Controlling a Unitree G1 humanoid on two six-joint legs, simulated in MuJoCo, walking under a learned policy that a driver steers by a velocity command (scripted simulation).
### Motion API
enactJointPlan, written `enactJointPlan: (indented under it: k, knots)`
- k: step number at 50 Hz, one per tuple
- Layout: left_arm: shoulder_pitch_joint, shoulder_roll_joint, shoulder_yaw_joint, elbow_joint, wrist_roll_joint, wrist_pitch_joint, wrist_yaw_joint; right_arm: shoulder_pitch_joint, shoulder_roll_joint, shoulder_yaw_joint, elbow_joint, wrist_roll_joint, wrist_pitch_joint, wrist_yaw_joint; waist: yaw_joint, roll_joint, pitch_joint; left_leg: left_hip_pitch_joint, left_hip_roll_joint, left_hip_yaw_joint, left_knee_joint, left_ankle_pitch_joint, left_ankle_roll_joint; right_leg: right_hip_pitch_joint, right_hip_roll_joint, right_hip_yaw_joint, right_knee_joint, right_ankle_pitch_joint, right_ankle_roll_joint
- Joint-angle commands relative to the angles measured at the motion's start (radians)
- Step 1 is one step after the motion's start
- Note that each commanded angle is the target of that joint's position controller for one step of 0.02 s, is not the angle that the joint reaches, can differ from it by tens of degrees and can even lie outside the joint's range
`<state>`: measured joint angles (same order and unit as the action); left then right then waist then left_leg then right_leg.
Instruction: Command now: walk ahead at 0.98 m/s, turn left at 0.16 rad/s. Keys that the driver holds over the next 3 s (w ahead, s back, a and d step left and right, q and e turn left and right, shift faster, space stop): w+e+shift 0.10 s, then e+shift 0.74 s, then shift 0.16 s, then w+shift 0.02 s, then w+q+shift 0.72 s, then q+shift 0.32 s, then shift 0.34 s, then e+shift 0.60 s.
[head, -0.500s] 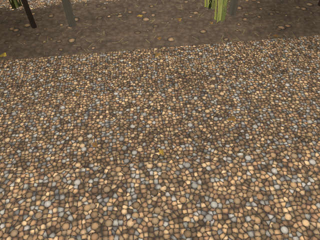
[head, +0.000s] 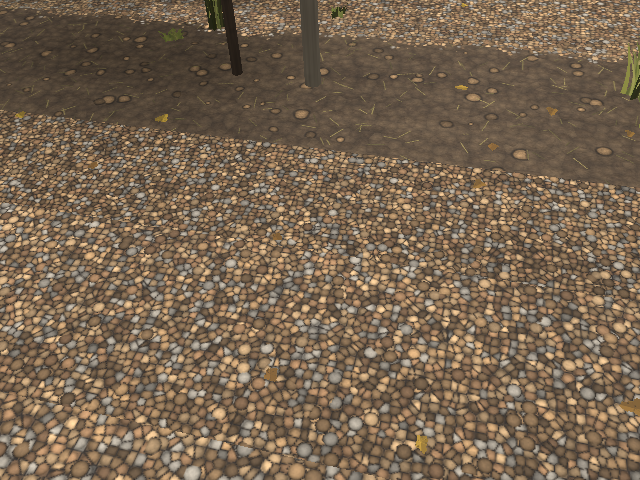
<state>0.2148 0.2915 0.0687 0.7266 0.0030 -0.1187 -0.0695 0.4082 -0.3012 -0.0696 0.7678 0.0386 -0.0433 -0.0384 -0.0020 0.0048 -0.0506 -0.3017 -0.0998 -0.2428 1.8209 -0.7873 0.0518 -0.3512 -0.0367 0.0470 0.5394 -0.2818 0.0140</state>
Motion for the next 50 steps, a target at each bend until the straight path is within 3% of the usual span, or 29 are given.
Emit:
enactJointPlan:
  k: [1,2,3,4,5,7,9,11,12,13,14,15,16,17,19,20,22,24,26,28,31,32,33,34,35,37,41,43,50]
  knots:
    - [0.408,0.17,0.053,0.125,0.004,0.044,0.022,0.016,0.059,0.052,-0.159,0.065,-0.076,0.019,0.059,-0.398,-0.097,-0.91,0.052,0.084,0.191,0.195,0.01,0.722,-0.333,0.697,-0.171,-0.118,-0.327]
    - [0.316,0.077,0.019,0.083,0.018,0.022,0.035,-0.163,-0.009,0.027,-0.18,0.051,-0.082,0.007,0.054,-0.068,-0.038,-0.835,0.149,0.08,-0.048,0.401,0.058,0.535,-0.343,0.842,-0.292,-0.423,-0.303]
    - [0.207,0.089,0.011,0.069,0.027,-0.01,0.036,-0.241,-0.019,0.028,-0.2,0.032,-0.083,0.003,0.009,-0.072,0.081,-0.802,0.181,0.04,-0.154,0.473,0.059,0.329,-0.343,0.909,-0.264,-0.359,-0.324]
    - [0.139,0.071,-0.002,0.07,0.019,-0.022,0.054,-0.283,-0.003,0.032,-0.212,-0.006,-0.068,0.008,-0.044,-0.002,0.188,-0.713,0.213,0.034,-0.338,0.529,0.009,0.076,-0.269,0.754,-0.23,-0.23,-0.319]
    - [0.133,0.042,-0.012,0.07,0.012,-0.013,0.063,-0.298,-0.005,0.034,-0.218,-0.029,-0.064,0.017,-0.049,-0.024,0.191,-0.619,0.242,0.031,-0.525,0.572,-0.022,-0.019,-0.2,0.617,-0.243,-0.22,-0.297]
    - [0.142,0.068,-0.007,0.076,0.003,0.003,0.092,-0.341,-0.008,0.04,-0.239,-0.063,-0.075,0.021,-0.039,-0.109,0.199,-0.389,0.2,0.118,-0.834,0.73,-0.082,-0.153,-0.091,0.419,-0.26,0.206,-0.263]
    - [0.244,0.092,0.002,0.116,-0.021,0.017,0.106,-0.41,0.057,0.061,-0.251,-0.053,-0.089,0.048,0.012,-0.101,0.137,-0.058,0.082,0.228,-1.104,0.827,-0.095,-0.217,-0.05,0.291,-0.268,0.434,-0.234]
    - [0.306,0.088,0.005,0.137,-0.048,0.039,0.109,-0.38,0.015,0.035,-0.245,-0.037,-0.086,0.048,-0.001,-0.109,0.098,0.028,0.027,0.231,-1.251,0.876,-0.084,-0.061,-0.049,0.314,-0.186,0.5,-0.206]
    - [0.325,0.089,0.005,0.136,-0.057,0.051,0.113,-0.385,-0.021,0.016,-0.25,-0.045,-0.086,0.044,-0.005,-0.078,0.077,0.065,0.015,0.226,-1.322,0.916,-0.058,0.019,-0.025,0.315,-0.123,0.586,-0.171]
    - [0.319,0.086,0.006,0.131,-0.055,0.064,0.112,-0.321,-0.038,0.003,-0.241,-0.058,-0.084,0.04,-0.049,-0.077,0.018,0.16,0.037,0.204,-1.349,1.005,-0.028,0.062,0.013,0.293,0.011,0.649,-0.124]
    - [0.259,0.072,0.005,0.089,-0.037,0.074,0.11,-0.148,-0.071,-0.011,-0.217,-0.074,-0.08,0.033,-0.141,-0.068,-0.114,0.4,0.157,0.118,-1.28,1.223,0.016,-0.027,0.058,0.253,0.262,0.542,-0.07]
    - [0.407,-0.042,-0.026,0.074,-0.019,0.081,0.101,-0.061,-0.11,-0.014,-0.218,-0.079,-0.066,0.037,-0.104,0.16,-0.342,0.682,0.468,-0.159,-1.204,1.497,0.174,-0.195,0.157,0.174,0.654,-0.05,-0.001]
    - [0.465,-0.012,-0.037,0.056,-0.023,0.087,0.093,-0.062,-0.062,0.002,-0.217,-0.046,-0.054,0.055,-0.091,0.32,-0.476,0.741,0.594,-0.353,-1.248,1.476,0.279,-0.292,0.143,0.153,0.889,-0.418,0.028]
    - [0.414,0.037,-0.014,0.038,-0.03,0.109,0.095,-0.107,-0.024,0.006,-0.222,-0.032,-0.033,0.057,-0.085,0.241,-0.358,0.625,0.565,-0.285,-1.284,1.327,0.27,-0.377,0.069,0.123,0.968,-0.373,0.049]
    - [0.285,0.038,0.006,-0.002,-0.032,0.156,0.112,-0.21,0.023,0.014,-0.209,-0.039,-0.014,0.059,-0.04,0.123,-0.093,0.338,0.47,-0.055,-1.348,1.337,0.223,-0.423,0.024,0.047,0.937,-0.288,0.07]
    - [0.295,0.036,0.016,-0.008,-0.031,0.177,0.119,-0.266,0.016,0.01,-0.205,-0.056,-0.013,0.057,0.007,0.119,-0.036,0.21,0.447,0.019,-1.398,1.279,0.202,-0.355,-0.006,0.051,0.87,-0.259,0.07]
    - [0.265,-0.018,0.014,-0.036,-0.03,0.208,0.127,-0.375,0.001,-0.002,-0.198,-0.058,-0.012,0.056,0.06,0.138,0.051,0.013,0.426,0.125,-1.49,1.14,0.165,-0.241,-0.044,0.014,0.655,-0.252,0.06]
    - [0.191,-0.014,0.014,-0.071,-0.02,0.21,0.117,-0.433,-0.056,-0.023,-0.183,-0.045,-0.004,0.044,0.062,0.132,0.018,-0.031,0.416,0.218,-1.5,1.131,0.144,-0.141,-0.05,-0.029,0.449,-0.095,0.038]
    - [0.131,0.012,0.018,-0.099,-0.021,0.206,0.083,-0.439,-0.098,-0.037,-0.155,-0.028,0.008,0.035,0.05,0.141,-0.047,0.024,0.424,0.273,-1.471,1.075,0.128,-0.06,-0.049,-0.042,0.315,0.085,0.007]
    - [0.107,0.044,0.028,-0.117,-0.03,0.209,0.053,-0.443,-0.117,-0.043,-0.13,-0.017,0.014,0.033,0.054,0.137,-0.074,0.05,0.448,0.314,-1.426,1.006,0.107,-0.001,-0.034,-0.071,0.272,0.133,-0.018]
    - [0.136,0.076,0.056,-0.131,-0.025,0.226,0.046,-0.435,-0.107,-0.046,-0.099,0.006,0.025,0.03,0.092,0.085,-0.069,0.012,0.396,0.394,-1.253,0.853,0.035,0.154,0.032,-0.124,0.14,0.175,-0.082]
    - [0.203,0.126,0.082,-0.123,-0.009,0.224,0.056,-0.412,-0.085,-0.043,-0.087,-0.001,0.035,0.032,0.123,-0.024,-0.059,-0.099,0.336,0.426,-1.042,0.724,-0.015,0.29,0.035,-0.036,0.063,0.242,-0.138]
    - [0.191,0.304,0.121,-0.154,-0.015,0.212,0.067,-0.369,-0.053,-0.034,-0.118,-0.038,0.047,0.035,0.069,-0.403,0.015,-0.406,0.157,0.459,-0.682,0.138,-0.108,0.4,-0.186,0.396,-0.101,0.659,-0.287]
    - [0.166,0.316,0.102,-0.195,0.023,0.174,0.05,-0.39,-0.056,-0.029,-0.151,-0.039,0.042,0.033,0.065,-0.365,-0.132,-0.484,0.077,0.185,-0.519,0.092,-0.103,0.402,-0.27,0.637,-0.186,0.476,-0.427]
    - [0.101,0.279,0.091,-0.221,0.016,0.146,0.041,-0.422,-0.112,-0.04,-0.151,-0.027,0.043,0.03,0.067,-0.242,-0.098,-0.511,0.091,0.148,-0.509,0.182,-0.079,0.352,-0.257,0.572,-0.216,0.354,-0.406]
    - [0.017,0.203,0.062,-0.244,-0.026,0.141,0.061,-0.404,-0.135,-0.053,-0.118,-0.045,0.038,0.014,0.03,-0.113,-0.066,-0.482,0.112,0.117,-0.561,0.317,-0.059,0.292,-0.198,0.488,-0.191,0.242,-0.311]
    - [-0.025,0.175,0.039,-0.28,-0.001,0.167,0.109,-0.418,-0.082,-0.032,-0.102,-0.057,0.034,0.017,0.01,-0.059,-0.12,-0.338,0.064,0.125,-0.638,0.43,-0.088,0.216,-0.131,0.403,-0.121,0.524,-0.277]
    - [-0.027,0.179,0.032,-0.291,-0.002,0.17,0.117,-0.405,-0.084,-0.025,-0.085,-0.057,0.031,0.021,0.006,-0.035,-0.145,-0.295,0.032,0.153,-0.612,0.498,-0.105,0.207,-0.117,0.386,-0.099,0.613,-0.281]
    - [-0.057,0.09,-0.021,-0.317,0.008,0.185,0.123,-0.423,-0.073,0.0,-0.121,-0.033,0.06,0.015,0.023,-0.097,-0.096,-0.272,0.026,0.159,-0.574,0.451,-0.135,0.206,-0.112,0.443,-0.073,0.617,-0.281]
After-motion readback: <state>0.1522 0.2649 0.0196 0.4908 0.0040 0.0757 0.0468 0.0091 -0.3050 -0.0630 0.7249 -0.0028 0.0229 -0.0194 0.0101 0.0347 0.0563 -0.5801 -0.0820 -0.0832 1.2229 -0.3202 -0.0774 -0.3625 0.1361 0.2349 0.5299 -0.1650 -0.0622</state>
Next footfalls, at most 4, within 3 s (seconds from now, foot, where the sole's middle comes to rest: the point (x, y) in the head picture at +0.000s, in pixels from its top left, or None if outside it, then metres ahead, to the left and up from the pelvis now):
0.28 left None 0.43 0.08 -0.77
0.64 right None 0.39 -0.20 -0.77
1.20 left None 0.46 0.00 -0.77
1.76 right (552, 457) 0.67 -0.49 -0.95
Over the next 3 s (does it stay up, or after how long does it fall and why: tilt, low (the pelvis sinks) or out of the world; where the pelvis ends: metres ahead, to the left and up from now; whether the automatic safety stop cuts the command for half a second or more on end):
stays up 0.95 -0.45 -0.18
